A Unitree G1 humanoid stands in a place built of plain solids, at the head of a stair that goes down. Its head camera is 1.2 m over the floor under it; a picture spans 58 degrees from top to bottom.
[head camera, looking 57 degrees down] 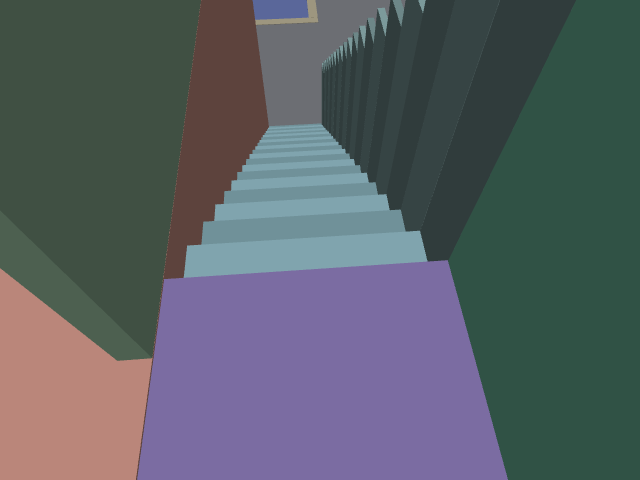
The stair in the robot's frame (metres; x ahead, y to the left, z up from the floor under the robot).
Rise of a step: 0.20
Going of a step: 0.25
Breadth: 0.90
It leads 4 degrees to the left of straight ahead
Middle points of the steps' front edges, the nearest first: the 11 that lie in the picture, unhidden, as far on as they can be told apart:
0.67 0.04 0.00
0.92 0.06 -0.20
1.17 0.08 -0.39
1.42 0.10 -0.59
1.67 0.12 -0.79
1.92 0.14 -0.98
2.17 0.15 -1.18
2.43 0.17 -1.38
2.68 0.19 -1.58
2.93 0.21 -1.77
3.18 0.23 -1.97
